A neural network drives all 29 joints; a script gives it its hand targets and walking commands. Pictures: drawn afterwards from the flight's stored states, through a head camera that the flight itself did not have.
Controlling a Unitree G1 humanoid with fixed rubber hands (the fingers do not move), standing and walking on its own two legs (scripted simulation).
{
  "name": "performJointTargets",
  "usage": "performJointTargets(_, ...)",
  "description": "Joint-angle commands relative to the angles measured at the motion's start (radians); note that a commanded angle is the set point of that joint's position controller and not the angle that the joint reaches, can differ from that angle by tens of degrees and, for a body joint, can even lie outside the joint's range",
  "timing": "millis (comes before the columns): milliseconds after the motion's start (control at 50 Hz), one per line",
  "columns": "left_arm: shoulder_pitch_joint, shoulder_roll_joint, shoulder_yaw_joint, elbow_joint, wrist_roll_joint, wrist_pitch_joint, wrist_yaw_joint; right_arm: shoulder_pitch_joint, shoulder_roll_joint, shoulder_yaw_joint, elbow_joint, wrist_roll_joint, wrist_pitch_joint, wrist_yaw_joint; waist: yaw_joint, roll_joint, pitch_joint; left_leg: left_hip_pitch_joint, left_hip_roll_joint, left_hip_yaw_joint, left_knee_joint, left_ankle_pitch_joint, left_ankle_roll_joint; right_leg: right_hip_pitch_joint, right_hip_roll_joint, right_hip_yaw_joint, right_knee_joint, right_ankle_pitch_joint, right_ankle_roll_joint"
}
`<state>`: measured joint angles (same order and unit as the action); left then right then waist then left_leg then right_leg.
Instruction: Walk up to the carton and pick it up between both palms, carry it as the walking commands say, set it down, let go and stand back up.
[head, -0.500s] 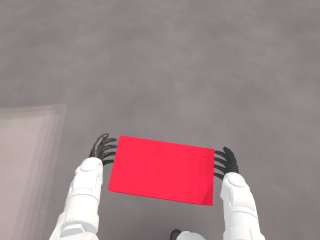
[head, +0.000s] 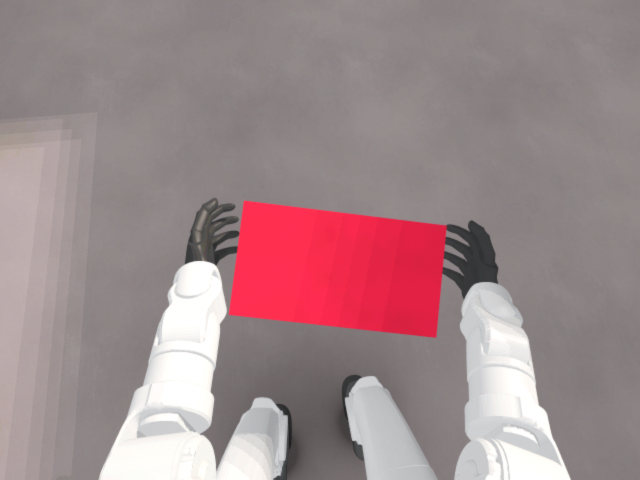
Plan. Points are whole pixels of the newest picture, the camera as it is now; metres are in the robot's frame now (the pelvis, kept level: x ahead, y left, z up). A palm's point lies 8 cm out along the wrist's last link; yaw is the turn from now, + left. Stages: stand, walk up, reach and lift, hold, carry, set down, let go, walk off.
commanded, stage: set down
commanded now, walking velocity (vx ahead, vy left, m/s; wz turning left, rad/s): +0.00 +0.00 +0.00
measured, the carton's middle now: (334, 268) +0.38 -0.06 -0.16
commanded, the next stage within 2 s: none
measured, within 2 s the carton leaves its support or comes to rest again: neither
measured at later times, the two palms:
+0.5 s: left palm (219, 247) +0.43 +0.11 -0.15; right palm (447, 273) +0.36 -0.24 -0.16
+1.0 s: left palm (231, 257) +0.44 +0.11 -0.24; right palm (432, 279) +0.37 -0.24 -0.25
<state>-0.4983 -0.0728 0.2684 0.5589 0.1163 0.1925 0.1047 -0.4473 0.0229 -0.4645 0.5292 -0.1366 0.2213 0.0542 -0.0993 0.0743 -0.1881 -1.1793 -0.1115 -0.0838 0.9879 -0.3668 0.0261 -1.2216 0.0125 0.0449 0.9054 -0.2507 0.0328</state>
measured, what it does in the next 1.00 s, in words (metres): lowers itself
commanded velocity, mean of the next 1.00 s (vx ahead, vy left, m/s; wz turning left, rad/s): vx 0.00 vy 0.00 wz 0.00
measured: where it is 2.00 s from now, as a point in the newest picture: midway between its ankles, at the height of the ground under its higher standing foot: (319, 448)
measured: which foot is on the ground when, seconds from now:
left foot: down 0.00-1.00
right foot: down 0.00-1.00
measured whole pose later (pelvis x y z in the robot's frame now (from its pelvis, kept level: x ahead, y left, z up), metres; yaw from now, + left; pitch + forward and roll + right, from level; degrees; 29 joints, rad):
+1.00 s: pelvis -0.04 +0.00 -0.16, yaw -1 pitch +47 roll -2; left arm -0.88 0.05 0.29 0.71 0.11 0.29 0.13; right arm -0.78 -0.04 -0.51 0.64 -0.15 0.33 0.00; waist -0.09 0.08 -0.27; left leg -1.91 -0.13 -0.04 1.64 -0.55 0.02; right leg -1.96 0.04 0.05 1.54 -0.41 0.05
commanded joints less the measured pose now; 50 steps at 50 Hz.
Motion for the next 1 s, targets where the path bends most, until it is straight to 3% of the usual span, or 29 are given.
performJointTargets(0,-0.577,-0.857,-0.479,0.048,-0.025,0.067,-0.325,-0.650,0.764,0.558,-0.076,0.052,0.047,0.277,-0.041,-0.001,-0.717,0.115,-0.009,-0.002,-0.082,0.036,-0.039,0.449,0.085,-0.049,0.097,0.109,-0.030)
performJointTargets(20,-0.601,-0.852,-0.468,0.062,-0.035,0.076,-0.336,-0.675,0.791,0.559,-0.036,0.055,0.067,0.276,-0.032,-0.038,-0.722,0.096,-0.009,0.002,-0.076,-0.006,-0.027,0.453,0.089,-0.051,0.108,0.068,-0.026)
performJointTargets(40,-0.646,-0.844,-0.447,0.094,-0.029,0.096,-0.347,-0.641,0.796,0.531,0.013,0.046,0.092,0.277,-0.076,-0.016,-0.659,0.033,-0.006,0.002,-0.078,-0.117,-0.020,0.422,0.091,-0.061,0.107,0.003,-0.023)
performJointTargets(120,-0.742,-0.819,-0.369,0.089,-0.025,0.102,-0.386,-0.787,0.880,0.590,-0.035,0.070,0.124,0.268,0.028,-0.124,-0.752,-0.121,-0.042,0.063,0.009,-0.098,-0.002,0.487,0.095,-0.047,0.139,-0.018,0.000)
performJointTargets(140,-0.751,-0.831,-0.363,0.118,-0.023,0.115,-0.398,-0.770,0.893,0.584,-0.019,0.068,0.141,0.255,-0.006,-0.120,-0.731,-0.144,-0.043,0.083,0.024,-0.104,-0.005,0.522,0.095,-0.038,0.122,-0.025,0.006)
performJointTargets(180,-0.775,-0.812,-0.378,0.103,-0.043,0.111,-0.413,-0.742,0.953,0.581,-0.013,0.069,0.146,0.241,-0.006,-0.138,-0.802,-0.171,-0.056,0.092,0.065,-0.069,0.005,0.545,0.100,-0.025,0.137,0.027,0.016)
performJointTargets(200,-0.811,-0.836,-0.394,0.102,-0.051,0.108,-0.411,-0.769,0.966,0.596,-0.006,0.090,0.143,0.242,0.010,-0.069,-0.790,-0.162,-0.053,0.088,0.076,-0.073,0.003,0.461,0.103,-0.025,0.172,0.021,0.013)
performJointTargets(220,-0.799,-0.833,-0.420,0.052,-0.058,0.098,-0.411,-0.736,0.989,0.605,-0.028,0.085,0.143,0.235,-0.012,-0.135,-0.892,-0.138,-0.062,0.079,0.089,0.028,0.005,0.506,0.108,-0.044,0.189,0.138,0.021)
performJointTargets(240,-0.772,-0.873,-0.415,0.087,-0.078,0.102,-0.416,-0.749,0.965,0.628,-0.054,0.103,0.139,0.230,-0.007,-0.083,-0.908,-0.159,-0.067,0.096,0.109,0.038,-0.004,0.533,0.115,-0.035,0.195,0.167,0.012)
performJointTargets(280,-0.757,-0.846,-0.383,0.101,-0.065,0.091,-0.420,-0.798,0.976,0.675,-0.114,0.118,0.125,0.218,0.045,-0.113,-0.974,-0.241,-0.079,0.111,0.167,0.070,-0.006,0.554,0.109,-0.007,0.227,0.239,0.020)
performJointTargets(340,-0.796,-0.844,-0.424,0.177,-0.087,0.095,-0.435,-0.771,0.978,0.628,-0.060,0.110,0.125,0.194,-0.029,-0.086,-0.907,-0.342,-0.076,0.096,0.187,-0.020,-0.003,0.449,0.108,-0.018,0.257,0.182,0.028)
performJointTargets(360,-0.781,-0.836,-0.394,0.164,-0.071,0.093,-0.424,-0.821,0.936,0.627,-0.055,0.104,0.119,0.202,0.019,-0.080,-0.884,-0.318,-0.074,0.086,0.180,0.032,-0.009,0.378,0.105,-0.032,0.286,0.191,0.025)
performJointTargets(380,-0.802,-0.874,-0.432,0.134,-0.095,0.091,-0.430,-0.747,0.926,0.611,-0.041,0.098,0.116,0.199,-0.034,-0.034,-0.967,-0.294,-0.071,0.098,0.211,0.061,-0.021,0.403,0.115,-0.022,0.284,0.230,0.012)
performJointTargets(400,-0.802,-0.851,-0.423,0.146,-0.081,0.083,-0.421,-0.772,0.913,0.598,-0.012,0.099,0.114,0.199,-0.010,-0.031,-0.941,-0.293,-0.069,0.088,0.203,0.071,-0.021,0.339,0.111,-0.035,0.299,0.226,0.015)
performJointTargets(460,-0.799,-0.880,-0.453,0.144,-0.109,0.088,-0.411,-0.748,0.883,0.586,-0.036,0.089,0.117,0.186,-0.088,-0.034,-1.001,-0.279,-0.068,0.084,0.237,0.118,-0.035,0.363,0.113,-0.052,0.324,0.265,0.011)
performJointTargets(480,-0.789,-0.872,-0.442,0.193,-0.102,0.088,-0.399,-0.810,0.876,0.584,-0.039,0.111,0.102,0.193,-0.041,0.018,-0.957,-0.269,-0.059,0.081,0.233,0.080,-0.042,0.269,0.115,-0.051,0.343,0.216,0.008)
performJointTargets(520,-0.796,-0.835,-0.432,0.169,-0.102,0.077,-0.385,-0.838,0.862,0.600,-0.022,0.121,0.104,0.199,-0.019,-0.036,-0.973,-0.295,-0.061,0.087,0.257,0.094,-0.046,0.247,0.115,-0.068,0.364,0.213,0.018)
performJointTargets(540,-0.805,-0.865,-0.481,0.115,-0.121,0.077,-0.377,-0.783,0.862,0.608,-0.044,0.124,0.105,0.194,-0.057,-0.003,-1.043,-0.274,-0.057,0.078,0.269,0.160,-0.054,0.302,0.114,-0.058,0.389,0.298,0.007)
performJointTargets(560,-0.845,-0.823,-0.470,0.075,-0.124,0.063,-0.369,-0.833,0.901,0.635,-0.069,0.148,0.102,0.187,-0.024,-0.052,-1.082,-0.290,-0.060,0.084,0.290,0.137,-0.044,0.322,0.112,-0.053,0.402,0.290,0.022)
performJointTargets(580,-0.847,-0.853,-0.478,0.111,-0.120,0.074,-0.364,-0.855,0.898,0.624,-0.061,0.158,0.100,0.194,-0.007,-0.009,-1.070,-0.280,-0.067,0.093,0.285,0.080,-0.045,0.245,0.115,-0.071,0.404,0.216,0.017)
performJointTargets(600,-0.873,-0.857,-0.484,0.102,-0.121,0.072,-0.352,-0.910,0.847,0.620,-0.102,0.183,0.088,0.196,-0.016,0.046,-1.054,-0.222,-0.053,0.073,0.301,0.119,-0.040,0.140,0.111,-0.079,0.431,0.205,0.015)
performJointTargets(640,-0.830,-0.856,-0.451,0.133,-0.107,0.074,-0.333,-0.920,0.814,0.625,-0.077,0.164,0.083,0.205,-0.005,-0.006,-1.024,-0.236,-0.058,0.062,0.317,0.161,-0.045,0.076,0.111,-0.098,0.454,0.204,0.016)
performJointTargets(700,-0.880,-0.839,-0.467,0.107,-0.106,0.072,-0.310,-0.924,0.797,0.590,-0.001,0.172,0.076,0.219,0.010,0.031,-1.018,-0.192,-0.049,0.055,0.352,0.150,-0.059,-0.040,0.112,-0.096,0.489,0.146,0.005)
performJointTargets(720,-0.887,-0.833,-0.461,0.100,-0.107,0.069,-0.305,-0.933,0.782,0.574,-0.005,0.154,0.080,0.222,-0.021,0.017,-1.037,-0.194,-0.049,0.046,0.358,0.153,-0.054,-0.045,0.111,-0.103,0.502,0.147,0.003)
performJointTargets(740,-0.871,-0.842,-0.458,0.137,-0.095,0.085,-0.288,-0.922,0.773,0.541,0.016,0.177,0.079,0.234,-0.012,0.097,-1.004,-0.126,-0.032,0.020,0.332,0.137,-0.058,-0.134,0.113,-0.119,0.521,0.086,0.006)
performJointTargets(760,-0.840,-0.865,-0.446,0.151,-0.107,0.084,-0.290,-0.915,0.777,0.540,0.027,0.157,0.083,0.228,-0.029,0.029,-1.010,-0.132,-0.045,0.033,0.348,0.145,-0.057,-0.079,0.108,-0.110,0.502,0.093,0.002)
performJointTargets(880,-0.978,-0.834,-0.457,0.141,-0.124,0.089,-0.270,-0.958,0.733,0.465,0.046,0.148,0.080,0.228,-0.084,0.111,-0.999,-0.173,-0.044,0.046,0.394,0.084,-0.073,-0.156,0.113,-0.126,0.542,0.071,-0.006)
performJointTargets(960,-1.034,-0.816,-0.468,0.112,-0.134,0.080,-0.258,-0.959,0.708,0.438,0.096,0.105,0.085,0.226,-0.131,0.059,-0.983,-0.248,-0.037,0.025,0.447,0.116,-0.075,-0.219,0.104,-0.122,0.597,0.094,-0.010)
performJointTargets(980,-1.058,-0.840,-0.483,0.083,-0.150,0.080,-0.252,-1.082,0.680,0.479,-0.016,0.142,0.070,0.235,-0.081,0.085,-1.047,-0.176,-0.032,0.006,0.427,0.135,-0.069,-0.236,0.105,-0.135,0.625,0.088,-0.002)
